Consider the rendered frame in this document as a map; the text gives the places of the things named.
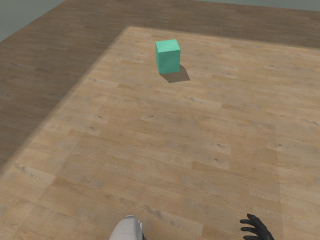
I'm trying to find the robot right hand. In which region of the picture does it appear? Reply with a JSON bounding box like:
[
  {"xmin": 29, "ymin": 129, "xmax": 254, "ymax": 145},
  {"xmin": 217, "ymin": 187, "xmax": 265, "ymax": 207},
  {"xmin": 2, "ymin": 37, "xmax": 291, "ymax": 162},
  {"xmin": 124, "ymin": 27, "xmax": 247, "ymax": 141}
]
[{"xmin": 239, "ymin": 213, "xmax": 274, "ymax": 240}]

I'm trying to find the carton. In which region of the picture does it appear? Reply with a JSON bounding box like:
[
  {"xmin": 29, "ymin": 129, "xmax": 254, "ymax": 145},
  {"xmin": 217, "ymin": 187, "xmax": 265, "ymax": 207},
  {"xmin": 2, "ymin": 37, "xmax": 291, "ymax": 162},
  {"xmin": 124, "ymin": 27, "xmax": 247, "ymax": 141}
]
[{"xmin": 155, "ymin": 39, "xmax": 181, "ymax": 74}]

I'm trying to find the left robot thigh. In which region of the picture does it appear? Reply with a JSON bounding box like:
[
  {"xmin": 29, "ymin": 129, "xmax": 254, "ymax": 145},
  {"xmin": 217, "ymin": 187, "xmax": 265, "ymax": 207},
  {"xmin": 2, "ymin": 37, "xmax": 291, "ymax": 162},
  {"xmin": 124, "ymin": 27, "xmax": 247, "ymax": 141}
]
[{"xmin": 109, "ymin": 218, "xmax": 143, "ymax": 240}]

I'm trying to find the robot left shin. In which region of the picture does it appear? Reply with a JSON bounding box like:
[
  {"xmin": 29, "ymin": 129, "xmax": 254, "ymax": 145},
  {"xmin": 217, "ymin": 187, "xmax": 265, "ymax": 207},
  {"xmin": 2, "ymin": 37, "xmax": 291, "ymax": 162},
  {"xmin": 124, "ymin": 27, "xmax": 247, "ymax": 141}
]
[{"xmin": 126, "ymin": 215, "xmax": 136, "ymax": 219}]

